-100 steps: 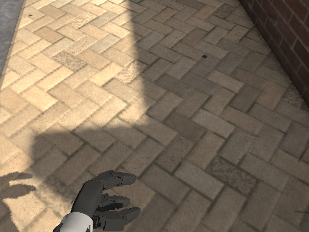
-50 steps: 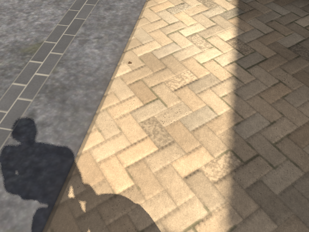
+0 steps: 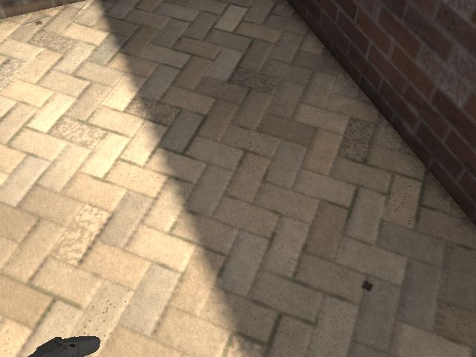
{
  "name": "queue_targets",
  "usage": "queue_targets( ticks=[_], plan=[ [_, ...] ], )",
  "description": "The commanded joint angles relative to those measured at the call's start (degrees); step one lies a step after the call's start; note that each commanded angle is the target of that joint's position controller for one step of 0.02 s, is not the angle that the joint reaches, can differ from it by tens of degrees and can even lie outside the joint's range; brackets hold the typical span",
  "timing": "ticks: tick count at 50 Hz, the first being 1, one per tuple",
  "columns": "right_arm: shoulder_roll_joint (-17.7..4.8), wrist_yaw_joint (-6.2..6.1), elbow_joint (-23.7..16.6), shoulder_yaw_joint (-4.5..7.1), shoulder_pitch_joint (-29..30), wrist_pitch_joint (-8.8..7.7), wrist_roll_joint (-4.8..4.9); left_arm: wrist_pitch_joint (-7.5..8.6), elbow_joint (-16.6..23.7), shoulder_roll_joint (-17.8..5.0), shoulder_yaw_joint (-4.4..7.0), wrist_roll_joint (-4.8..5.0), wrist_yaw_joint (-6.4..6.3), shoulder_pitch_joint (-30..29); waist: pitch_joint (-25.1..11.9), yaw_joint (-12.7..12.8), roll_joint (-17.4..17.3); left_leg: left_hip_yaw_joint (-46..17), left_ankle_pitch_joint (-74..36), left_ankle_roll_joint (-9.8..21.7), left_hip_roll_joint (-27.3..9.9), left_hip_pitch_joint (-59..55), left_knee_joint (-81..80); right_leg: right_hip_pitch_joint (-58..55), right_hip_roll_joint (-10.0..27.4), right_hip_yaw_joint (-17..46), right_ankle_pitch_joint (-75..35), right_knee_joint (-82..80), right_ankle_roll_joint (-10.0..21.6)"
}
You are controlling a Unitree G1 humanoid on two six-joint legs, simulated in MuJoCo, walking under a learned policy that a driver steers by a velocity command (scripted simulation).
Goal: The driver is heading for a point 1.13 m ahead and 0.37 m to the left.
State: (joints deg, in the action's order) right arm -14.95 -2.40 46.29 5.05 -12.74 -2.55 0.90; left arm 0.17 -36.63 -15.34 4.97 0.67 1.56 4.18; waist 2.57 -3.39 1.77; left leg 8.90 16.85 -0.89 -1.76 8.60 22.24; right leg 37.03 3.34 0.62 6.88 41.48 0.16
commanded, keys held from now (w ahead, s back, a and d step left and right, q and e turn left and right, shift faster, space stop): q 1.00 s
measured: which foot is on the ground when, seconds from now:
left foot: down 0.00-0.06, up 0.08-0.48, down 0.50-1.00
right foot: up 0.00-0.04, down 0.06-0.50, up 0.52-0.98, down 1.00-1.00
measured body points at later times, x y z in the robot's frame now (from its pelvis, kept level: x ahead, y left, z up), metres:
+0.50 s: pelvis +0.05 +0.00 -0.01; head +0.07 +0.02 +0.44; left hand +0.19 +0.28 -0.12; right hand +0.20 -0.27 -0.12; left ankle +0.02 +0.09 -0.74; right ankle +0.13 -0.12 -0.74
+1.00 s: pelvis +0.06 -0.01 +0.00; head +0.09 +0.01 +0.44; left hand +0.11 +0.32 -0.09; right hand +0.32 -0.20 -0.09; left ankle +0.02 +0.09 -0.74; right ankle +0.12 -0.12 -0.74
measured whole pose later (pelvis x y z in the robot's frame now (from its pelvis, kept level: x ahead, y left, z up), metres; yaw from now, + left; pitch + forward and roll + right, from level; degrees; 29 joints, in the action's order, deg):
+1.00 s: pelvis +0.06 -0.01 +0.00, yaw +26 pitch +3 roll -1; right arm -17.3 -2.2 36.3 4.9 -9.9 2.9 1.4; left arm 1.4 -41.7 -15.4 4.8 0.6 -0.8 4.0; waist 0.7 -1.3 -0.8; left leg -12.5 15.0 1.5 6.4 19.0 31.8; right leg 17.7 -2.3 4.2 13.8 29.1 -2.1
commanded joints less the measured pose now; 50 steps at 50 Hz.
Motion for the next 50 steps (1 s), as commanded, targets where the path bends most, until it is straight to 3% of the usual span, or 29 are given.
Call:
queue_targets(
  ticks=[1, 2, 3, 4, 5, 6, 7, 8, 10, 13, 17, 21, 24, 25, 26, 27, 28, 29, 30, 31, 33, 37, 39, 43, 46, 48, 49, 50],
  plan=[
    [-9.9, -0.12, -4.0, 2.28, 3.6, -0.50, 1.40, 0.54, 4.4, -3.7, 1.52, -0.38, 0.71, 1.7, -8.2, 3.9, -8.0, -5.6, -35.9, 7.7, -12.9, -2.7, 3.8, -12.0, -3.0, -2.4, 0.0, -9.6, 2.6],
    [-8.9, 0.14, -3.5, 1.96, 2.6, -0.60, 1.45, 0.84, 3.0, -4.7, 2.21, -0.66, 0.43, 5.8, -10.0, 5.7, -6.0, -4.7, -35.2, 6.4, -10.6, -1.5, 9.7, -19.7, -5.3, -3.2, -5.3, -15.6, 4.1],
    [-6.6, 0.55, -3.3, 1.17, -0.3, -1.04, 0.00, 1.16, 2.5, -8.8, 3.31, -1.09, -0.42, 9.7, -13.2, 6.2, 0.2, -1.8, -24.7, 3.0, -6.7, 5.3, 19.7, -31.4, -0.4, 2.4, -27.9, -15.2, 6.3],
    [-1.3, 1.63, -4.9, -1.16, -2.8, -1.74, -2.95, 1.49, 3.6, -12.0, 2.85, -2.80, -1.54, 11.4, -18.6, 4.6, 14.3, -1.6, 19.6, -1.4, -0.5, 24.8, 39.4, -49.3, 17.2, 21.3, -59.0, -10.3, 16.0],
    [-2.7, 2.46, -2.5, -1.75, -7.1, -1.62, -1.29, 1.65, 2.9, -6.3, 0.50, -2.94, -1.52, 12.8, -29.5, 5.3, 12.7, -13.4, 25.5, -2.3, -1.6, 23.0, 45.0, -48.1, 22.8, 26.5, -53.3, -12.8, 22.4],
    [-6.3, 2.69, -2.2, -0.71, -3.3, -0.56, 0.82, 1.68, 2.3, -3.6, -0.14, -2.86, -1.05, 11.5, -25.1, 6.2, 7.5, -14.1, 23.5, -2.7, -3.0, 23.9, 46.4, -44.1, 18.5, 21.8, -44.6, -14.1, 20.6],
    [-5.9, 2.29, -2.8, -0.86, -0.2, 0.42, 0.91, 1.87, 1.7, -2.8, -0.48, -2.17, -0.96, 8.3, -20.6, 5.4, 5.1, -13.7, 21.5, -2.7, -4.2, 25.9, 43.9, -40.3, 15.5, 17.5, -36.3, -14.9, 17.5],
    [-5.8, 1.43, -2.4, -0.82, 1.6, 1.56, 0.19, 1.82, 1.5, -2.6, -0.72, -2.08, -1.19, 5.3, -17.0, 4.7, 2.6, -13.8, 19.1, -3.0, -5.0, 24.9, 41.1, -34.7, 14.0, 15.4, -29.4, -16.6, 15.5],
    [-5.7, 0.41, -1.8, -0.60, 0.2, 3.43, -0.39, 1.50, 1.0, -4.2, -0.19, -2.66, -1.88, 0.4, -12.8, 1.7, 4.1, -12.0, 13.1, -3.7, -4.0, 16.4, 36.3, -22.1, 11.5, 9.8, -21.7, -20.6, 13.6],
    [-5.3, -0.45, -1.8, -0.42, -0.8, 4.19, -0.39, 1.10, 0.5, -5.6, 0.67, -2.37, -3.46, -0.6, -11.7, 1.8, 5.2, -9.6, 9.2, -3.7, -2.6, 14.7, 34.3, -20.0, 11.7, 6.7, -13.7, -23.0, 14.1],
    [-4.9, -0.56, -3.9, -0.30, 2.5, 5.04, -0.37, 0.28, -1.1, -5.4, 1.01, -1.90, -4.93, 0.5, -9.5, 3.4, 5.0, -9.2, 8.5, -2.3, -3.3, 17.3, 33.1, -21.3, 14.2, 6.9, -1.2, -25.6, 14.5],
    [-4.6, 0.32, -4.7, -0.18, 2.4, 5.25, -0.39, -0.46, -2.2, -6.0, 1.43, -1.37, -5.35, -0.1, -8.9, 3.3, 5.8, -6.8, 8.3, -0.4, -2.3, 14.5, 26.7, -22.5, 14.8, 4.3, 0.1, -24.7, 13.3],
    [-4.6, 1.52, -3.0, 0.25, -3.4, 5.37, -0.75, -1.28, -3.1, -6.6, 1.77, 0.38, -5.33, -1.3, -9.1, 0.2, 5.4, -3.4, 0.1, 3.1, 0.5, 5.6, 12.0, -20.6, 13.0, -0.3, 1.6, -19.4, 9.0],
    [-5.9, 1.72, -2.6, 0.70, -5.0, 5.44, -1.43, -1.56, -4.3, -5.3, 1.68, 0.93, -5.18, 0.5, -7.1, 0.0, 1.9, -6.8, -4.2, 5.6, 0.1, 2.8, 4.8, -17.1, 10.4, -3.7, 5.9, -13.2, 4.9],
    [-11.8, 0.93, -3.6, 2.04, -5.3, 5.32, -1.86, -1.69, -3.9, -2.0, 1.12, -0.43, -4.72, 2.2, -5.3, 2.6, -13.6, -26.8, -15.3, 10.9, -12.7, -2.2, -1.8, -4.6, 3.0, -10.8, 16.3, 4.6, -1.4],
    [-15.7, 1.06, -5.9, 2.46, -4.3, 4.65, -2.64, -1.09, -0.6, -3.3, 1.24, -1.22, -4.93, -3.4, -3.0, 0.5, -19.7, -39.5, -25.1, 20.4, -21.6, 0.3, -5.6, 5.3, -4.6, -5.5, 30.7, 15.0, -3.6],
    [-14.5, 1.26, -6.7, 2.29, -3.3, 3.30, -4.05, -0.87, 0.1, -4.7, 1.67, -1.22, -4.95, -6.9, -4.1, -0.6, -14.6, -38.8, -20.1, 21.1, -20.0, 1.9, -6.8, 6.1, -3.9, 0.8, 28.9, 22.8, -3.0],
    [-13.2, 1.16, -7.3, 1.99, 0.0, 2.31, -3.38, -0.96, -0.6, -5.7, 2.17, -0.68, -4.96, -5.7, -3.7, 1.6, -11.7, -33.5, -17.8, 17.4, -16.2, 1.6, -5.9, 6.5, -2.6, 2.8, 22.7, 24.6, -2.4],
    [-11.6, 0.89, -8.0, 1.70, 3.3, 2.11, -1.90, -1.15, -2.3, -6.0, 2.49, -1.02, -5.31, -3.6, -4.3, 3.3, -8.7, -29.9, -16.7, 13.9, -13.2, 1.2, -4.5, 6.2, -1.9, 3.3, 18.2, 24.5, -2.4],
    [-9.9, 0.67, -8.5, 1.10, 4.7, 2.13, -0.76, -1.32, -2.8, -6.6, 2.71, -1.48, -5.56, -2.5, -4.9, 3.8, -8.8, -28.0, -19.1, 12.7, -12.1, 1.1, -3.9, 5.5, -1.9, 3.3, 15.6, 24.5, -2.8],
    [-8.4, 0.25, -8.7, 0.54, 2.8, 2.23, -0.53, -1.06, -2.6, -5.6, 2.50, -1.29, -5.36, -1.9, -7.4, 4.0, -8.0, -26.4, -24.9, 12.7, -10.4, -0.3, -2.6, 3.2, -3.0, 3.3, 12.2, 25.8, -3.4],
    [-9.6, -0.37, -9.0, 1.18, -0.5, 2.54, -0.23, -0.36, -1.7, -4.1, 1.55, -0.71, -5.18, -3.4, -8.4, 2.6, -8.7, -27.2, -25.7, 12.7, -9.3, -5.7, -1.2, 3.4, -3.5, 4.1, 10.4, 15.6, -4.4],
    [-10.6, -0.72, -9.4, 1.62, -0.8, 3.38, -0.05, -0.10, -1.3, -3.6, 1.02, -0.53, -4.46, -4.5, -7.8, 2.1, -9.3, -28.8, -23.1, 13.3, -9.2, -5.1, -1.3, 1.0, -3.9, 4.4, 10.3, 10.0, -4.8],
    [-11.3, -0.06, -11.5, 2.14, 1.2, 3.94, -0.48, 0.71, -1.3, -4.8, 1.19, -0.13, -3.75, -3.9, -7.9, 1.7, -11.2, -32.0, -22.9, 14.1, -8.3, -0.9, 0.2, -6.4, -5.1, 4.0, 13.7, 3.1, -4.7],
    [-11.3, 0.27, -12.8, 2.24, 2.9, 4.40, -0.07, 1.53, -1.1, -5.1, 1.22, 0.15, -3.04, -2.6, -8.8, 2.0, -11.7, -35.7, -28.2, 13.9, -7.7, -1.1, 2.4, -10.5, -6.1, 4.2, 14.7, -2.8, -3.9],
    [-11.0, 0.17, -13.8, 2.16, 4.9, 4.78, 0.64, 2.15, -1.6, -5.3, 1.36, 0.25, -2.41, 0.2, -9.3, 3.8, -11.8, -36.9, -28.8, 12.2, -6.0, -0.7, 4.6, -15.9, -6.5, 3.6, 10.0, -12.3, -2.8],
    [-10.7, -0.04, -14.5, 2.05, 6.2, 5.00, 1.06, 2.41, -2.3, -5.8, 1.64, 0.11, -2.11, 2.6, -9.5, 5.4, -11.2, -36.2, -25.2, 10.2, -4.1, 1.7, 6.1, -21.6, -5.8, 3.1, 2.6, -19.6, -1.9],
    [-8.8, -0.22, -15.1, 1.60, 5.3, 5.06, 0.65, 2.32, -2.7, -8.2, 2.42, -0.52, -2.20, 4.7, -10.9, 5.0, -7.8, -33.9, -15.0, 7.4, -1.3, 7.5, 10.4, -29.5, 0.3, 6.6, -3.9, -20.9, 0.2]
  ],
)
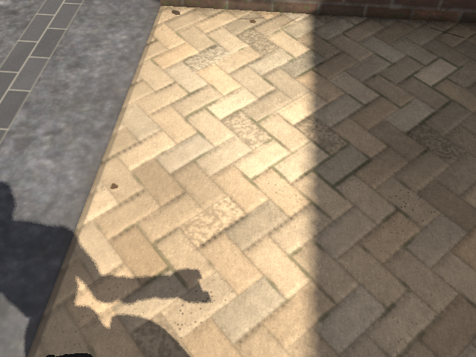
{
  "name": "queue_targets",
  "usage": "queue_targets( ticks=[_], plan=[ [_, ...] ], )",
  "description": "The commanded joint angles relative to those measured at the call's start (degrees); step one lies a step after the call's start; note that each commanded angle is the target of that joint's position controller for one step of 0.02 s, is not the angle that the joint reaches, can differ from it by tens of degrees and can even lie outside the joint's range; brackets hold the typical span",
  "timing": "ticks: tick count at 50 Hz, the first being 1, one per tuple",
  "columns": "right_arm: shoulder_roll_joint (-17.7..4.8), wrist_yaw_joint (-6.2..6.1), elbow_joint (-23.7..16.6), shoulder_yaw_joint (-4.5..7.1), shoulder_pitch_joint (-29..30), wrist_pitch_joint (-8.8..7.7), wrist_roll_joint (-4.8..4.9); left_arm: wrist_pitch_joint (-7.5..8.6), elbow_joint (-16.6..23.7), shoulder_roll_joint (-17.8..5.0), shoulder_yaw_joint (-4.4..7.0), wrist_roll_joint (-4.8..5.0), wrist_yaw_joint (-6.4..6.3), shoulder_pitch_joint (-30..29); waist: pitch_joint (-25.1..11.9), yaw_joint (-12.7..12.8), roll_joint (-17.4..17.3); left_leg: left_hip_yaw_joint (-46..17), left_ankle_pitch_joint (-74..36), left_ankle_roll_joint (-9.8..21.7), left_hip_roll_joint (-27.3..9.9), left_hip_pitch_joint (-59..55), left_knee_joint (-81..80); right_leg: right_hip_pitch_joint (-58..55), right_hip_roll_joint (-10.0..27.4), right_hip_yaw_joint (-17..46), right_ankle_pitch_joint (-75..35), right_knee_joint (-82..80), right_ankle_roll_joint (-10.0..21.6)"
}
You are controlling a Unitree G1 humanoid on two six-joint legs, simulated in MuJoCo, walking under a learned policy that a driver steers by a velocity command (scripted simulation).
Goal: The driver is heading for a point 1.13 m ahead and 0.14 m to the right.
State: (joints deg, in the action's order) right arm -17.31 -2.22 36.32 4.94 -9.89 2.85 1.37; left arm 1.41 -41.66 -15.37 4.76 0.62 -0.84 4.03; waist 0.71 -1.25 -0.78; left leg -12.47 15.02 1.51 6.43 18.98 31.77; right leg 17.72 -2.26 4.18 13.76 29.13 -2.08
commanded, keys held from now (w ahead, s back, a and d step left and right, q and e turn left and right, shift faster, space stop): q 0.08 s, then no key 0.04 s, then w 0.20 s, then no key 0.14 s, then e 0.54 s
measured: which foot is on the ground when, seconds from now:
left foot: down 0.00-0.00, up 0.02-0.38, down 0.40-0.84, up 0.86-1.00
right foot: down 0.00-0.40, up 0.42-0.82, down 0.84-1.00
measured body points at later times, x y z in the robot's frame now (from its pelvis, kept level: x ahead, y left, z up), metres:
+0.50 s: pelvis +0.03 +0.04 +0.01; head +0.05 +0.06 +0.46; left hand +0.09 +0.33 -0.12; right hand +0.22 -0.19 -0.08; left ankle -0.01 +0.13 -0.73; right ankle +0.01 -0.11 -0.68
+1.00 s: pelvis +0.10 +0.02 +0.00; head +0.16 -0.01 +0.45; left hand +0.29 +0.28 -0.08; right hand +0.25 -0.27 -0.10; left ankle +0.06 +0.16 -0.65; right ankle +0.13 -0.07 -0.73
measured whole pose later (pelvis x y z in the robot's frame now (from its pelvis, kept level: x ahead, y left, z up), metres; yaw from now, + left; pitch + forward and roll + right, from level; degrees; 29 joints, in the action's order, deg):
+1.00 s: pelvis +0.10 +0.02 +0.00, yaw -5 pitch +3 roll +1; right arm -17.5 -1.9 38.1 4.0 -6.9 0.2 -0.5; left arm -0.5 -36.5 -17.2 3.9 0.7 -0.1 8.9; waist 3.7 0.8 -1.5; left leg -2.1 28.0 -4.0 0.4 28.9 65.6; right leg 20.3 -3.4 1.6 10.5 27.9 3.9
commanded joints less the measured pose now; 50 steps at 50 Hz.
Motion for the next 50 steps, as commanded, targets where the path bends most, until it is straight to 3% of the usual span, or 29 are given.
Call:
queue_targets(
  ticks=[1, 2, 3, 4, 6, 8, 11, 13, 16, 18, 19, 20, 21, 22, 23, 25, 28, 30, 33, 37, 39, 41, 42, 43, 44, 45, 47, 48, 50],
  plan=[
    [-2.7, -0.10, -5.0, 0.83, -2.0, -0.50, -1.06, 0.42, 3.4, -11.8, 3.19, -1.47, -0.33, 4.3, -10.0, -0.6, 10.1, -2.7, 12.6, 1.4, -1.2, 6.8, 14.4, -17.2, 18.6, 14.4, -27.8, -7.7, 8.1],
    [-7.1, 0.08, -6.3, 2.23, -2.0, -1.31, -0.71, 0.33, 3.3, -12.3, 3.25, -3.16, 0.07, 4.8, -8.1, -0.1, 19.0, 2.3, 25.7, -1.6, 1.7, 16.8, 25.5, -14.5, 27.1, 26.0, -34.1, -9.5, 18.2],
    [-11.3, 0.26, -5.0, 3.59, -2.3, -1.57, -0.81, 0.48, 4.6, -9.6, 2.60, -2.61, -0.12, 2.8, -6.9, -0.1, 12.4, 2.1, 21.8, -3.5, -2.3, 17.8, 35.2, -13.1, 26.5, 22.2, -31.4, -9.6, 19.4],
    [-11.5, 0.38, -3.9, 4.00, -2.2, -1.21, -0.40, 0.34, 5.1, -7.1, 1.98, -2.05, -0.47, 0.3, -5.7, -0.8, 9.3, 3.0, 17.3, -4.5, -3.2, 18.1, 38.2, -11.7, 22.2, 15.9, -27.7, -8.9, 16.5],
    [-8.2, 0.18, -3.1, 3.21, -2.2, -0.10, -0.60, -0.07, 5.3, -6.0, 1.33, -0.81, -0.93, -0.9, -4.1, -0.3, 7.4, 3.8, 12.3, -6.4, -3.5, 18.2, 41.5, -10.2, 17.8, 9.9, -25.7, -8.5, 14.5],
    [-4.8, 0.72, -4.1, 1.88, -0.6, -0.24, -0.25, -0.52, 4.2, -6.3, 1.24, -0.89, -1.44, 2.8, -4.7, 1.3, 8.4, 7.1, 7.8, -6.5, -4.2, 18.0, 36.8, -10.8, 14.9, 6.6, -10.1, -11.9, 14.0],
    [-2.8, 1.50, -5.7, 0.38, 3.2, -1.31, -0.48, -0.37, 3.0, -7.8, 1.46, -0.35, -1.46, 6.6, -3.9, 4.1, 11.5, 10.0, 7.8, -5.7, -6.1, 16.2, 24.0, -12.0, 15.1, 8.1, 8.3, -16.1, 13.9],
    [-2.0, 2.00, -5.9, -0.33, 3.9, -2.36, -0.74, 0.14, 2.8, -9.3, 1.75, -0.10, -0.96, 6.8, -2.9, 4.3, 11.8, 12.4, 9.7, -4.4, -7.0, 10.1, 15.2, -9.0, 15.6, 7.2, 8.8, -17.1, 13.9],
    [-3.1, 2.58, -4.7, -0.05, 2.0, -3.82, -0.44, 0.60, 1.8, -11.1, 2.08, 0.90, 0.12, 8.3, -1.0, 3.6, 10.8, 15.0, 7.6, -1.9, -6.1, 1.2, 3.3, -4.8, 16.3, 6.6, 8.7, -16.1, 14.3],
    [-2.5, 2.64, -2.5, 0.11, -2.7, -4.19, -0.76, 0.34, 1.2, -9.8, 1.37, 1.19, 0.74, 7.9, -0.6, 0.5, 8.8, 16.4, -1.3, 0.0, -4.0, -9.3, -8.7, -1.4, 14.7, 4.6, 0.0, -11.1, 12.7],
    [-3.2, 2.29, -2.1, 0.34, -5.7, -4.16, -1.01, 0.68, 1.1, -7.2, 0.38, 0.71, 0.94, 7.7, -3.4, -1.0, 7.5, 12.9, -3.8, 0.9, -6.0, -16.9, -10.1, 1.2, 13.1, 2.6, -4.0, -6.5, 9.8],
    [-6.6, 1.63, -2.2, 0.92, -9.6, -4.06, -1.51, 1.30, 2.5, -2.7, -1.22, -1.03, 1.30, 6.2, -7.7, -1.5, -1.8, 1.2, -16.7, 2.8, -15.9, -25.0, -10.7, 6.8, 7.9, -3.4, 1.4, 7.0, 4.8],
    [-12.3, 1.66, -2.6, 2.10, -9.5, -3.76, -2.37, 1.96, 4.7, -2.0, -1.68, -1.57, 1.02, 6.1, -6.9, -0.8, -16.4, -12.9, -22.5, 11.5, -26.9, -24.8, -13.1, 17.6, 2.5, -7.9, 17.0, 17.0, 1.1],
    [-9.2, 1.79, -2.5, 1.52, -11.0, -4.19, -2.05, 1.80, 4.6, -7.3, -0.24, -1.04, 0.69, 4.3, -5.4, -3.3, -11.7, -15.1, -23.9, 16.4, -28.4, -23.1, -14.4, 20.7, 4.5, -4.5, 23.2, 27.0, -0.4],
    [-7.2, 1.85, -2.1, 0.67, -9.5, -4.56, -1.82, 1.33, 4.1, -9.0, 0.47, -0.32, 0.91, 5.0, -3.6, -2.0, -9.5, -11.2, -25.1, 15.7, -26.5, -22.3, -14.0, 22.4, 5.5, -3.3, 21.3, 31.5, -0.4],
    [-5.5, 1.72, -2.4, 0.14, -4.7, -4.82, -1.20, 0.01, 2.0, -8.0, 0.50, -0.02, 0.86, 6.8, -1.5, -0.1, -6.8, -3.2, -27.0, 11.7, -22.5, -19.9, -15.0, 22.6, 6.9, -2.5, 13.9, 31.5, -0.3],
    [-2.8, 0.94, -1.5, -0.63, -2.0, -5.28, -2.57, -0.86, 0.1, -4.7, -0.18, 0.07, 0.74, 8.8, -1.8, 2.0, -6.2, 7.0, -35.2, 9.2, -18.6, -13.8, -15.4, 14.6, 5.9, -2.3, 3.8, 26.6, -1.0],
    [-3.7, 0.49, -1.2, -0.24, -0.8, -5.17, -2.66, -1.21, 1.3, -3.8, -0.62, -0.01, 0.70, 6.4, -1.5, 1.5, -6.8, 10.7, -36.2, 8.7, -17.9, -12.2, -15.0, 11.6, 5.3, -3.4, 0.8, 20.7, -1.3],
    [-6.8, 0.02, 0.0, 0.98, -2.6, -4.06, -1.88, -1.73, 4.4, -4.7, -0.58, 0.13, 1.16, 2.3, -1.7, -0.2, -6.8, 10.2, -36.9, 10.3, -20.9, -14.6, -13.8, 12.4, 5.1, -4.6, 1.9, 16.9, -0.9],
    [-7.9, -0.03, 0.1, 1.61, -1.3, -2.83, -0.84, -2.50, 6.8, -5.4, -0.10, 0.37, 2.34, 0.7, -1.5, -0.5, -5.7, 9.9, -35.8, 10.4, -23.5, -16.6, -10.7, 12.9, 4.9, -6.0, 4.8, 13.6, 0.8],
    [-8.4, -0.18, 0.1, 1.85, -0.5, -2.55, -0.29, -2.49, 7.6, -5.5, 0.24, 0.50, 2.98, 1.2, -2.0, 0.1, -5.6, 10.6, -37.4, 9.2, -23.4, -17.2, -7.2, 10.7, 3.7, -7.5, 4.7, 9.7, 2.3],
    [-8.0, -0.46, 0.3, 1.75, 0.3, -2.65, 0.34, -2.02, 6.6, -6.7, 1.33, 0.25, 2.98, 6.9, -5.5, 3.4, -4.0, 15.0, -41.5, 5.7, -19.4, -14.8, 3.6, -0.4, 0.1, -9.4, -4.8, -1.2, 5.1],
    [-6.8, -0.36, 0.1, 1.43, -1.5, -3.35, -0.61, -1.76, 6.4, -11.0, 2.78, 0.08, 2.10, 11.5, -9.6, 4.9, 1.7, 18.3, -31.1, 0.9, -14.9, -6.6, 15.3, -12.8, 4.5, -1.0, -24.2, -3.9, 8.4],
    [-1.8, -0.13, -3.1, -0.36, -1.1, -3.98, -3.93, -1.38, 7.3, -18.3, 4.02, -1.00, 1.10, 13.5, -12.4, 3.3, 16.7, 19.2, 16.3, -4.9, -4.2, 14.9, 35.8, -26.4, 21.4, 24.1, -49.5, -3.5, 21.0],
    [-4.2, 0.51, -2.5, -0.09, 0.1, -4.55, -2.99, -0.85, 7.7, -14.8, 2.84, -1.39, 1.29, 14.5, -20.1, 6.0, 13.0, 7.2, 25.8, -5.3, -3.3, 16.7, 44.1, -26.9, 25.4, 29.9, -45.2, -6.7, 27.7],
    [-6.4, 0.93, -2.7, 0.42, 1.4, -4.42, -1.18, -0.33, 8.3, -12.9, 2.21, -0.93, 1.31, 10.3, -14.4, 4.9, 8.7, 6.3, 22.6, -5.3, -5.5, 19.6, 46.3, -23.5, 23.0, 24.1, -40.4, -6.7, 25.5],
    [-6.7, 0.19, -2.2, 0.73, 3.0, -3.79, -1.94, -0.73, 8.7, -9.9, 1.43, 0.74, 0.65, 5.3, -8.0, 2.7, 2.8, 6.9, 15.1, -5.2, -8.3, 20.1, 39.0, -15.9, 16.8, 16.5, -30.0, -7.3, 18.8],
    [-6.8, -0.06, -2.3, 0.93, 3.0, -3.36, -2.11, -1.07, 9.0, -9.9, 1.28, 0.71, 0.31, 3.9, -6.9, 1.5, 3.7, 7.2, 12.7, -5.5, -8.5, 16.8, 35.6, -11.7, 14.7, 14.8, -28.6, -8.1, 17.5],
    [-4.6, 0.07, -1.8, 0.39, 1.5, -3.04, -1.95, -1.73, 9.3, -11.1, 1.70, -0.12, -0.10, 3.3, -7.0, 0.4, 5.7, 8.7, 10.2, -6.5, -6.7, 12.9, 30.5, -8.3, 12.5, 13.2, -29.9, -8.7, 17.0]
  ],
)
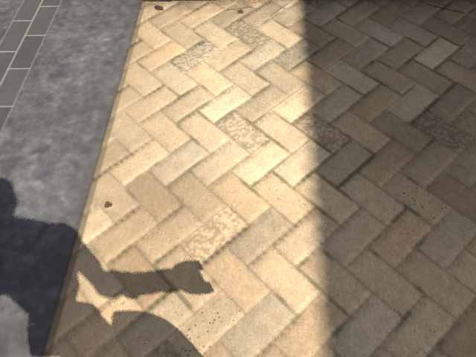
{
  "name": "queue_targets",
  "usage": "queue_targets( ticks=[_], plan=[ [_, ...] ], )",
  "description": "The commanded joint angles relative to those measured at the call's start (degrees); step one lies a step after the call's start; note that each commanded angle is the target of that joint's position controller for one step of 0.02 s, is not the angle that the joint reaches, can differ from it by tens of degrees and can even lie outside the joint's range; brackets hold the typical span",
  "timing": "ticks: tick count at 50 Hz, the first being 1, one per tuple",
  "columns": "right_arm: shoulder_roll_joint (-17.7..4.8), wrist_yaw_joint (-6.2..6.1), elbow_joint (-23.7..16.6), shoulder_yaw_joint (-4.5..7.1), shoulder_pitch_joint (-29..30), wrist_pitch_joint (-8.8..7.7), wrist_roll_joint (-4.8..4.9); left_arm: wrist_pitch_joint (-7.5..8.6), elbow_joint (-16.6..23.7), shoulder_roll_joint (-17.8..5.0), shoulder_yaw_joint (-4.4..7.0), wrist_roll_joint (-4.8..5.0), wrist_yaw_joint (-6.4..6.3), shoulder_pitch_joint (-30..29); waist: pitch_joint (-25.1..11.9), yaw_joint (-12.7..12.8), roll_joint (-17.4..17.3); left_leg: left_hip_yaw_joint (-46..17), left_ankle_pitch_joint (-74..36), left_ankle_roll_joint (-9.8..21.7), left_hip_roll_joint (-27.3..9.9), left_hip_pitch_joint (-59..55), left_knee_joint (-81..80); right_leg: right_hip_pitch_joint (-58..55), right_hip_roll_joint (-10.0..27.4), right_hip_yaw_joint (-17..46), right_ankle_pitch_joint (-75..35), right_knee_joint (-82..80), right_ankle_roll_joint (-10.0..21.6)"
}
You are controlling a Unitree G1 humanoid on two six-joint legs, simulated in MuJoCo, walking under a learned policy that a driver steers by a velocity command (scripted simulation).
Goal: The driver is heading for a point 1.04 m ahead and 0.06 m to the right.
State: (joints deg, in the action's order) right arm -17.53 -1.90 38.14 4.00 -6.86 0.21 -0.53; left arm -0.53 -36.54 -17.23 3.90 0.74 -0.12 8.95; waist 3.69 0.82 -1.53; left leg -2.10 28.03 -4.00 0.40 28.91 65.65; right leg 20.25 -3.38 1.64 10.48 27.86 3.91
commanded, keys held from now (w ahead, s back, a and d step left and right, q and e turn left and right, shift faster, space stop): e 0.16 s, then w+e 0.22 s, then w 0.28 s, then w+q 0.34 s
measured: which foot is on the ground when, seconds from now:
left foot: up 0.00-0.26, down 0.28-0.72, up 0.74-1.00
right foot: down 0.00-0.28, up 0.30-0.70, down 0.72-1.00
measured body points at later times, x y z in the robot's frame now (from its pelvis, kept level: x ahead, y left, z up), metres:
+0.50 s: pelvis +0.08 +0.03 +0.01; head +0.10 +0.04 +0.46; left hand +0.32 +0.24 -0.09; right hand +0.05 -0.27 -0.09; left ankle +0.06 +0.15 -0.74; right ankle +0.07 -0.14 -0.65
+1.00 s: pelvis +0.27 -0.11 +0.01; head +0.29 -0.13 +0.46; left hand +0.39 +0.15 -0.11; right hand +0.35 -0.41 -0.10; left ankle +0.41 +0.03 -0.66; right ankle +0.19 -0.18 -0.74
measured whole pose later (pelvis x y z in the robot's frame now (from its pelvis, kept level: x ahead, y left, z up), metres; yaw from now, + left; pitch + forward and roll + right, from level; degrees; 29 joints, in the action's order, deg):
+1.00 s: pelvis +0.27 -0.11 +0.01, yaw -13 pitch +1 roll -1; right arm -17.7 0.3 40.9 3.9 -12.2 -2.3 1.4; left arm 5.5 -44.7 -14.6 3.7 -0.7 0.5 19.7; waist 0.7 2.4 -3.0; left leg -4.7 5.2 -0.8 -4.9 40.9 58.4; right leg 2.7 -2.1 -8.3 13.9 15.4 2.6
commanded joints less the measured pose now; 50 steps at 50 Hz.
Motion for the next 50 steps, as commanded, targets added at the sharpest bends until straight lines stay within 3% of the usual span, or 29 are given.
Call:
queue_targets(
  ticks=[1, 5, 8, 10, 11, 13, 14, 15, 16, 17, 18, 20, 22, 25, 28, 32, 33, 34, 35, 36, 37, 38, 39, 40, 41, 43, 45, 48, 50],
  plan=[
    [-3.9, -0.32, -3.5, 1.11, -1.8, -0.38, 0.05, 0.05, 4.2, -9.6, 2.79, -0.34, -1.05, -1.3, -10.5, -1.5, 6.9, -1.5, -3.3, -1.4, -0.2, 2.2, -6.2, -10.7, 13.3, 15.6, -26.8, -7.3, 11.2],
    [-3.1, -0.38, -3.5, 0.71, -0.2, -0.33, 0.19, -0.73, 4.4, -10.6, 3.30, 0.07, -1.82, -1.3, -11.1, -0.6, 8.0, -2.4, -7.0, -2.0, 0.6, -1.2, -15.4, -8.2, 12.0, 17.7, -16.8, -7.1, 10.2],
    [-3.5, 0.04, -4.0, 0.98, 0.9, -0.68, 0.59, -1.27, 4.8, -10.4, 3.28, -0.11, -1.65, -1.7, -10.3, 0.1, 9.7, -2.8, -7.6, -1.4, 1.4, -3.9, -20.7, -6.4, 11.5, 21.2, -9.4, -6.8, 9.3],
    [-3.9, 0.60, -4.3, 1.21, 0.7, -1.34, 1.08, -1.43, 5.0, -9.9, 3.09, 0.16, -1.39, -1.3, -10.9, 0.5, 10.5, -2.4, -7.3, -0.2, 1.8, -6.3, -25.5, -6.0, 10.8, 24.2, 5.0, -7.6, 8.8],
    [-3.9, 0.91, -4.4, 1.35, 0.4, -1.76, 1.35, -1.45, 5.0, -9.7, 2.94, 0.34, -1.25, -1.2, -10.2, 0.2, 11.1, -1.8, -7.3, 0.6, 2.2, -8.4, -29.0, -4.6, 10.2, 25.5, 12.2, -7.8, 8.5],
    [-3.6, 1.32, -3.4, 1.83, -3.3, -2.72, 1.71, -1.48, 5.2, -8.5, 2.34, 0.57, -1.24, -1.9, -8.3, -2.7, 10.7, -0.5, -12.0, 3.0, 2.0, -18.0, -41.0, 1.3, 7.1, 25.7, 21.8, -5.7, 6.1],
    [-6.1, 1.00, -2.8, 2.65, -7.2, -3.04, 1.17, -1.18, 5.5, -6.1, 1.60, 0.38, -1.29, -1.4, -9.1, -3.9, 6.3, -6.8, -8.7, 5.9, -5.3, -26.7, -44.1, 8.9, 4.3, 22.5, 26.3, 1.8, 2.9],
    [-10.6, 0.79, -2.2, 3.50, -11.5, -3.05, -0.49, -0.60, 6.8, -2.6, 0.72, 0.64, -1.22, -1.4, -9.1, -4.0, -7.0, -23.1, 4.8, 11.9, -17.1, -31.8, -49.7, 20.3, -3.7, 9.5, 26.6, 18.4, -0.9],
    [-12.5, 1.60, -2.1, 4.08, -10.9, -3.93, -2.14, 0.62, 9.1, -5.9, 1.56, 0.68, -1.00, -3.6, -3.7, -3.3, -12.8, -37.7, 12.6, 17.9, -24.1, -25.9, -55.0, 27.8, -0.7, 8.8, 22.8, 28.2, -1.6],
    [-9.0, 1.25, -3.2, 3.18, -7.5, -4.46, -1.26, 0.96, 8.1, -9.1, 2.53, 0.55, -0.82, -3.2, -1.0, -2.1, -9.2, -33.6, 13.8, 17.7, -22.6, -24.1, -55.0, 28.7, 2.1, 9.2, 17.6, 33.1, -2.4],
    [-6.7, 0.71, -3.5, 2.51, -5.5, -4.53, -0.13, 0.83, 6.5, -9.7, 2.97, 0.35, -0.58, -1.2, -0.5, -1.2, -7.7, -27.1, 10.3, 15.2, -19.1, -24.5, -54.6, 28.7, 2.6, 8.0, 13.6, 35.2, -3.5],
    [-5.4, 0.14, -2.9, 1.86, -6.9, -4.54, 0.48, 1.04, 5.5, -7.3, 2.53, 0.06, -0.09, -0.6, -0.6, -2.2, -6.2, -19.1, 1.5, 12.9, -15.8, -25.3, -54.8, 28.9, 3.8, 6.4, 7.6, 38.6, -5.1],
    [-4.9, 0.33, -1.5, 1.59, -10.4, -5.22, -0.14, 1.82, 5.3, -4.2, 1.55, 0.33, 0.40, -1.7, -0.5, -3.3, -5.2, -13.4, -5.2, 13.1, -14.1, -24.7, -55.8, 27.8, 3.9, 5.4, 2.8, 38.3, -5.4],
    [-5.5, 0.74, 0.0, 1.73, -12.7, -5.42, 0.18, 2.71, 5.9, -2.9, 0.81, 0.34, 0.76, -4.9, -0.1, -4.7, -5.3, -8.8, -11.2, 14.0, -13.6, -26.1, -56.9, 26.6, 4.6, 3.7, -0.6, 29.5, -6.1],
    [-7.7, 1.05, 1.3, 2.18, -13.1, -5.05, 1.14, 3.46, 6.8, -1.1, -0.25, 0.13, 1.68, -9.0, 0.3, -5.6, -6.3, -4.5, -16.9, 13.8, -13.1, -24.1, -57.1, 19.6, 5.9, -0.9, -2.6, 17.5, -6.3],
    [-10.0, 1.74, 3.4, 2.63, -15.9, -4.49, 2.46, 4.05, 7.2, -2.1, -0.25, 0.90, 2.77, -10.6, 1.1, -5.9, -7.4, -3.7, -20.0, 13.8, -15.4, -23.8, -55.3, 10.6, 4.7, -3.8, 1.4, 7.6, -3.7],
    [-10.4, 1.79, 3.9, 2.70, -15.8, -4.23, 2.73, 4.18, 7.0, -2.9, 0.06, 1.00, 2.87, -9.3, 0.7, -4.6, -7.8, -3.9, -23.2, 13.5, -16.3, -24.2, -53.9, 7.7, 4.1, -4.3, 1.9, 5.3, -2.5],
    [-10.6, 1.77, 4.2, 2.53, -15.0, -3.95, 2.97, 4.36, 6.0, -3.9, 0.72, 0.95, 2.74, -5.5, -0.9, -1.6, -7.3, -3.2, -31.4, 12.7, -15.9, -23.2, -49.9, 0.7, 2.8, -5.0, 0.3, 1.7, -1.1],
    [-9.4, 1.75, 4.6, 1.98, -15.3, -3.88, 2.98, 4.38, 3.6, -6.2, 2.10, 0.81, 2.30, 2.0, -5.3, 2.2, -5.1, -0.6, -41.1, 11.2, -13.4, -21.1, -41.0, -10.5, 1.3, -5.5, -1.2, -0.9, 0.6],
    [-6.8, 1.75, 3.9, 0.85, -14.8, -4.19, 2.23, 4.29, 1.8, -9.2, 3.39, 0.33, 1.55, 11.8, -12.6, 7.1, -2.2, 2.1, -37.4, 8.7, -10.4, -12.7, -26.8, -26.2, 6.9, 0.5, -1.2, 0.4, 2.9],
    [0.2, 1.81, 0.7, -1.36, -17.3, -5.11, 0.90, 4.09, 1.2, -16.0, 4.41, -1.25, 0.78, 17.6, -20.6, 6.2, 14.7, 4.5, -5.5, 4.1, -1.7, 9.0, -3.4, -44.4, 24.7, 26.8, 4.5, -3.2, 10.5],
    [-4.0, 1.49, 1.3, -0.34, -16.4, -6.13, 2.49, 4.47, 1.0, -12.4, 3.57, -1.35, 0.84, 18.9, -23.9, 7.9, 14.7, -5.3, 4.3, 3.8, 0.3, 14.2, 6.7, -41.0, 27.9, 39.7, 11.4, -10.3, 14.1],
    [-7.4, 1.66, 0.4, 0.81, -13.3, -6.25, 3.82, 4.74, 0.5, -9.1, 2.32, -0.89, 0.95, 15.4, -15.3, 6.7, 12.2, -5.8, 0.5, 4.5, -2.8, 18.3, 9.6, -35.2, 26.3, 30.5, 12.2, -10.9, 12.1],
    [-7.1, 1.75, -0.1, 0.69, -10.6, -6.04, 3.45, 4.84, 0.3, -6.4, 1.50, -0.51, 0.98, 12.0, -10.5, 4.9, 10.2, -3.8, -4.4, 5.1, -5.5, 17.8, 7.9, -28.5, 23.3, 22.8, 10.8, -11.9, 10.0],
    [-6.4, 1.73, 0.0, 0.71, -9.4, -5.64, 2.49, 5.01, 0.2, -4.5, 0.87, -0.63, 1.09, 8.6, -6.8, 3.1, 8.3, -3.4, -8.6, 5.0, -7.0, 16.4, 5.3, -22.7, 20.7, 17.8, 7.9, -13.9, 8.8],
    [-4.7, 2.04, 1.1, 0.81, -11.3, -4.11, 2.30, 6.02, -0.1, -2.7, 0.58, -1.37, 1.16, 5.2, -4.1, 0.0, 9.1, -4.0, -14.1, 4.5, -8.2, 10.9, 3.0, -15.4, 18.0, 10.2, 0.0, -17.5, 7.4],
    [-2.7, 2.11, 1.6, 0.45, -11.8, -2.99, 2.30, 7.10, -1.5, -3.0, 0.92, -1.40, 1.01, 4.8, -2.7, -1.2, 6.9, -4.4, -16.6, 3.8, -7.7, 11.0, 2.0, -13.3, 17.8, 4.9, -8.9, -19.0, 7.3],
    [-1.9, 2.06, 0.3, 0.26, -8.5, -2.74, 1.82, 7.47, -3.4, -3.9, 1.32, -1.58, 0.47, 5.4, -0.6, -1.2, 5.1, -5.2, -23.1, 2.8, -6.8, 13.8, -4.9, -13.7, 17.0, -1.5, -15.9, -19.8, 6.8],
    [-1.3, 2.76, -0.8, -0.19, -4.9, -3.08, 1.76, 7.34, -4.1, -4.6, 1.39, -1.38, 0.12, 5.0, 0.5, -0.3, 4.8, -3.1, -29.7, 3.3, -6.3, 11.7, -14.0, -13.3, 15.6, -5.7, -16.1, -20.5, 5.5]
  ],
)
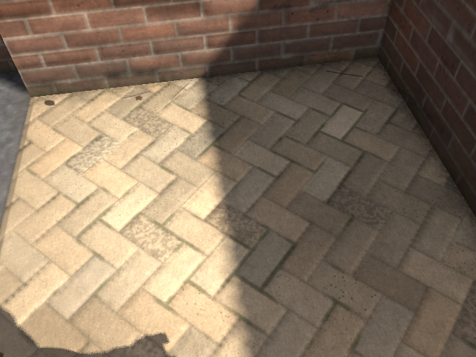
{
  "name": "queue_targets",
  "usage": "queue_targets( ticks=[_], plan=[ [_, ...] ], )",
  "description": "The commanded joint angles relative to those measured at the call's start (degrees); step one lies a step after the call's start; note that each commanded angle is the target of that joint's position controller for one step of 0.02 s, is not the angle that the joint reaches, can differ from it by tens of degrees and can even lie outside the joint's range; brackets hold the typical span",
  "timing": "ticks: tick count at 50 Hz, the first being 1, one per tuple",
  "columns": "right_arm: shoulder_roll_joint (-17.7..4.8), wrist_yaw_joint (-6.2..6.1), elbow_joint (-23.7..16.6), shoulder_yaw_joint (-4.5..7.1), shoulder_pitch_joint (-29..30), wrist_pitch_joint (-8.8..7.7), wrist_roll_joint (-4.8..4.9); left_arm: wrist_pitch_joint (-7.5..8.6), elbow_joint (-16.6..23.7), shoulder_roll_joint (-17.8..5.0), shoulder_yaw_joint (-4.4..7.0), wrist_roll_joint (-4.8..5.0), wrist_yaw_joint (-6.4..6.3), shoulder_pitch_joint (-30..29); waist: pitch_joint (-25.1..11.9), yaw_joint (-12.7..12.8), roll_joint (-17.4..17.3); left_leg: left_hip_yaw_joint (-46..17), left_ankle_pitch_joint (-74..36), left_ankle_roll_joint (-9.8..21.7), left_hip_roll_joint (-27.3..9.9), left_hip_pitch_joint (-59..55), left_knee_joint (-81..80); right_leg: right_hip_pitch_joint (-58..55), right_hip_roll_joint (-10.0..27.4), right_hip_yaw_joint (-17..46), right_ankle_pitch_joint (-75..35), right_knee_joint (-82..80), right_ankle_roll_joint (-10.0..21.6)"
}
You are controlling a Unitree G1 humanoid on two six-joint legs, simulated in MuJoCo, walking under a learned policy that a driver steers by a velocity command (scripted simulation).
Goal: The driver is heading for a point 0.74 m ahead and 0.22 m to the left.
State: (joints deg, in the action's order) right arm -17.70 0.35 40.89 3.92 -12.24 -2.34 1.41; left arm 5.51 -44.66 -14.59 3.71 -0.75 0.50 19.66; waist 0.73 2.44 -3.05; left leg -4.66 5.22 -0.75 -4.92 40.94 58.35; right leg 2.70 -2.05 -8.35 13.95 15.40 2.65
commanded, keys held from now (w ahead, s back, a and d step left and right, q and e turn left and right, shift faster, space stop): w+q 0.96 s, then no key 0.04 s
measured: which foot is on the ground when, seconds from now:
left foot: up 0.00-0.22, down 0.24-0.72, up 0.74-1.00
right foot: down 0.00-0.22, up 0.24-0.68, down 0.70-1.00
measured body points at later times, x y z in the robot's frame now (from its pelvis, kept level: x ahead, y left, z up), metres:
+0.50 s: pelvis +0.28 +0.06 +0.00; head +0.32 +0.08 +0.45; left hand +0.40 +0.36 -0.08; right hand +0.44 -0.19 -0.10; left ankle +0.26 +0.12 -0.74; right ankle +0.44 -0.10 -0.67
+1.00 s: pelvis +0.55 +0.09 +0.00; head +0.58 +0.11 +0.45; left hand +0.43 +0.36 -0.12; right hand +0.85 -0.03 -0.09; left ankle +0.55 +0.28 -0.67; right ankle +0.58 -0.02 -0.74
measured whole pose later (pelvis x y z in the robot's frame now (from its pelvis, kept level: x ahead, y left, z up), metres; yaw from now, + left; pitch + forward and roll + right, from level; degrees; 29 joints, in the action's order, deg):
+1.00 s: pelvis +0.55 +0.09 +0.00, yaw +35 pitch +1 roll -2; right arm -18.1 0.3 35.3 4.0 -10.8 -0.6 1.2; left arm 5.1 -45.7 -15.8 3.6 -0.4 0.1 18.5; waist 2.2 3.7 -2.8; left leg -3.9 10.2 -1.0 -4.8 39.5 57.4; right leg 5.4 -1.0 -6.9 12.8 17.3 1.4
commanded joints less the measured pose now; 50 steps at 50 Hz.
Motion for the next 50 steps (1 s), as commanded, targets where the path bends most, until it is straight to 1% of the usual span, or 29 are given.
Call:
queue_targets(
  ticks=[1, 4, 7, 9, 10, 11, 12, 13, 14, 15, 16, 17, 18, 21, 26, 28, 31, 33, 34, 35, 36, 37, 38, 39, 40, 41, 43, 48, 50],
  plan=[
    [-0.7, 0.96, -4.2, -0.42, 3.0, -0.66, -0.28, 1.21, 3.6, -7.9, 1.71, 0.24, -0.71, -5.2, 4.1, -1.0, 6.0, 1.2, -9.1, 0.3, -0.7, -1.3, -10.5, 4.1, 14.2, 2.9, -19.6, -8.4, 6.4],
    [0.4, 2.31, -6.9, -1.18, 9.5, -0.89, -0.19, 0.44, 1.5, -9.9, 2.22, 0.82, -1.12, -1.6, 6.0, 1.6, 4.4, 4.1, -9.7, 2.0, -0.3, -0.5, -17.9, -0.9, 16.3, 0.9, -22.1, -7.8, 6.0],
    [-0.7, 3.53, -9.4, -0.90, 12.3, -0.94, -0.05, -1.04, 0.3, -11.4, 2.57, 1.49, -1.34, -0.2, 5.5, 1.4, 5.1, 7.1, -4.2, 4.4, 1.5, -0.5, -21.8, -7.8, 17.8, -1.1, -34.2, -2.9, 5.0],
    [-2.7, 3.80, -9.9, 0.12, 9.9, -0.51, -0.12, -2.03, 0.4, -13.4, 3.01, 1.67, -1.88, -0.5, 1.5, -1.0, 7.8, 10.6, 1.9, 6.6, 5.4, -6.9, -21.7, -10.6, 17.8, -2.6, -54.2, 5.0, 3.9],
    [-4.5, 3.68, -9.2, 1.10, 5.2, -0.21, -0.03, -2.59, 0.6, -14.2, 3.19, 1.68, -2.16, -0.8, -1.7, -3.9, 8.8, 11.7, 4.7, 8.0, 7.6, -13.0, -21.7, -10.7, 17.5, -3.0, -61.5, 12.4, 3.4],
    [-7.2, 3.14, -7.6, 2.64, -3.0, 0.01, 0.10, -2.90, 0.9, -14.5, 3.14, 1.97, -2.39, -1.8, -6.0, -8.6, 8.3, 11.6, 2.9, 10.1, 9.6, -24.9, -24.8, -6.4, 16.2, -3.9, -61.1, 23.4, 2.3],
    [-10.8, 1.98, -5.7, 4.38, -12.0, 0.68, 0.11, -2.46, 1.9, -13.2, 2.49, 1.60, -2.61, -1.8, -10.7, -13.1, 4.7, 4.0, 0.8, 12.8, 6.4, -42.5, -26.9, 6.5, 13.7, -3.7, -46.4, 39.5, 0.1],
    [-16.9, 1.37, -6.0, 5.08, -10.4, 0.32, 0.18, -0.98, 4.9, -3.6, -0.46, -0.64, -1.36, 5.1, -15.6, -4.9, -11.7, -28.1, 5.7, 23.8, -9.8, -63.6, -29.1, 34.0, 1.6, 0.4, 15.9, 62.0, -3.7],
    [-12.7, 1.46, -7.6, 3.94, -12.9, -0.44, -0.17, 1.46, 5.9, -8.1, -0.19, 1.15, -0.38, -0.1, -25.0, -9.4, -6.2, -44.7, 13.7, 27.5, -14.4, -67.4, -38.6, 40.3, -0.7, 14.3, 20.0, 69.1, -3.4],
    [-9.9, 1.50, -7.1, 3.18, -10.7, -1.03, -0.70, 2.50, 8.1, -10.9, 0.62, 3.33, 0.05, -6.7, -16.3, -10.3, -2.5, -36.2, 11.5, 23.5, -12.5, -61.7, -40.9, 44.4, 2.4, 15.4, 14.2, 67.3, -2.3],
    [-8.5, 1.43, -7.2, 2.73, -7.0, -1.36, -0.35, 3.04, 8.8, -10.0, 0.14, 2.90, -0.21, -8.1, -9.9, -7.3, 2.6, -29.1, 6.2, 21.2, -10.0, -52.4, -41.2, 43.1, 5.0, 14.9, 9.2, 61.6, -1.8],
    [-7.0, 1.38, -7.8, 2.23, -3.3, -1.45, -0.34, 3.01, 8.3, -9.8, 0.25, 1.45, -0.60, -8.2, -6.1, -4.7, 4.7, -23.9, -0.4, 19.8, -7.8, -44.2, -41.6, 39.9, 6.7, 14.3, 7.2, 56.6, -2.2],
    [-5.8, 1.13, -8.5, 1.71, -1.1, -1.58, -1.09, 2.41, 8.0, -10.3, 0.64, 0.66, -0.66, -7.0, -4.7, -2.7, 3.7, -20.5, -5.6, 19.4, -6.1, -38.5, -42.9, 35.9, 7.9, 14.6, 5.7, 54.2, -2.8],
    [-6.3, 0.44, -7.8, 1.74, -0.3, -1.87, -0.89, 0.51, 7.7, -8.6, 0.30, -0.28, -0.74, -5.8, -2.7, -0.8, 2.4, -15.3, -12.6, 19.3, -4.0, -29.7, -45.0, 32.2, 8.2, 12.7, 3.4, 47.1, -5.6],
    [-8.5, -1.04, -5.6, 2.29, -3.7, -0.95, -0.19, 0.25, 10.3, -5.1, -1.35, -0.19, -0.46, -17.0, -0.8, -4.9, -0.4, -8.8, -6.6, 14.6, 1.7, -23.1, -43.5, 27.0, 4.3, 10.6, -15.1, 24.7, -7.6],
    [-9.0, -1.11, -4.7, 2.43, -6.1, -0.57, -0.09, 0.58, 11.1, -5.7, -1.21, 0.60, 0.03, -20.3, -1.1, -6.5, -1.3, -11.1, -2.2, 13.6, 1.1, -24.0, -42.5, 24.4, 2.5, 10.7, -18.5, 19.6, -7.5],
    [-8.3, -1.20, -3.9, 2.28, -7.5, -0.15, 0.29, 1.23, 11.6, -8.1, -0.18, 1.18, 0.62, -21.4, -1.4, -6.3, -2.7, -17.0, 2.4, 12.6, -1.1, -29.5, -37.8, 23.5, 1.9, 13.2, -15.0, 14.6, -6.0],
    [-8.0, -1.29, -4.0, 2.35, -6.6, 0.11, 0.06, 1.73, 11.1, -9.5, 0.76, 1.45, 0.74, -18.6, -1.6, -4.2, -4.6, -20.1, 2.4, 11.5, -2.1, -31.1, -34.3, 20.0, 1.9, 13.2, -10.1, 13.1, -4.0],
    [-6.9, -1.25, -4.3, 2.01, -5.9, 0.21, -0.07, 1.98, 10.0, -10.1, 1.43, 1.37, 0.55, -14.2, -2.9, -1.7, -4.8, -19.6, 1.1, 10.2, -0.6, -30.4, -30.8, 14.1, 1.9, 12.2, -9.9, 10.8, -2.5],
    [-3.9, -1.03, -4.9, 0.99, -5.9, 0.00, -0.41, 2.32, 9.2, -12.1, 2.33, 0.54, 0.16, -7.9, -8.1, 1.3, -2.7, -16.7, 1.5, 8.1, 2.4, -27.1, -20.6, 2.9, 6.5, 15.7, -8.8, 11.1, 0.4],
    [-0.1, -0.98, -6.1, -0.25, -10.8, -0.30, -0.17, 2.21, 8.6, -16.6, 3.41, -0.80, -0.32, -0.6, -16.8, 1.6, 9.0, -8.9, 15.8, 3.9, 9.3, -12.1, -1.7, -17.2, 19.7, 33.8, -2.1, 9.6, 7.4],
    [-2.1, -1.09, -7.1, -0.40, -14.0, -0.63, 0.92, 1.40, 6.7, -16.5, 3.71, 0.10, 0.37, 2.6, -19.3, 0.6, 22.2, -5.6, 29.9, 2.2, 9.5, 1.3, 11.3, -22.4, 27.1, 55.4, 14.5, 3.0, 12.5],
    [-7.3, -1.21, -6.1, 0.94, -10.9, -0.31, 1.27, 1.11, 7.9, -11.4, 2.45, 0.77, 0.29, -0.3, -11.6, 1.8, 13.9, -6.6, 24.9, 1.5, 6.1, 5.4, 16.8, -16.5, 25.2, 51.3, 22.3, 0.9, 10.7],
    [-8.5, -1.22, -6.9, 1.37, -5.9, 0.09, 0.56, 0.55, 8.2, -9.4, 1.81, 0.72, -0.01, -2.8, -5.9, 2.0, 9.8, -4.2, 20.3, 1.1, 4.2, 5.5, 17.7, -9.9, 22.9, 42.1, 17.5, 0.8, 8.5],
    [-7.8, -1.15, -7.6, 1.41, -3.6, 0.24, -0.17, 0.27, 8.1, -8.2, 1.27, 0.40, -0.12, -5.1, -2.4, 1.1, 7.6, -3.4, 16.8, 1.0, 2.6, 3.9, 15.9, -3.6, 20.3, 35.2, 10.0, -0.2, 7.6],
    [-6.9, -0.90, -7.9, 1.57, -2.8, 0.39, -0.28, 0.23, 7.6, -7.1, 0.88, 0.13, -0.29, -6.4, -0.5, -0.1, 8.3, -3.4, 14.4, 1.0, 0.9, 2.2, 13.6, 0.3, 18.2, 30.1, 4.5, -1.4, 7.1],
    [-4.6, -0.43, -7.8, 1.26, -3.6, 0.92, 0.25, 0.59, 6.6, -6.4, 0.78, 0.21, -0.45, -7.0, 0.2, -1.2, 10.1, -1.9, 12.4, 0.8, -0.5, -0.9, 11.3, 4.2, 16.1, 23.0, -1.5, -3.9, 6.9],
    [-2.4, -0.07, -9.4, 0.39, 0.8, 1.25, -0.18, 0.91, 3.6, -9.5, 1.87, 0.30, -0.56, -5.5, 0.9, -0.7, 7.2, -1.1, 4.6, -0.6, -1.6, 2.4, 0.9, 1.8, 17.1, 13.4, -13.4, -6.3, 8.5],
    [-1.3, 0.44, -10.0, -0.11, 3.7, 0.69, -0.57, 0.35, 2.8, -10.0, 1.78, 0.50, -0.70, -6.3, 2.1, -0.3, 6.6, 0.7, -0.4, -0.5, -0.5, -1.0, -7.8, 3.0, 15.3, 8.4, -23.5, -5.1, 7.8]
  ],
)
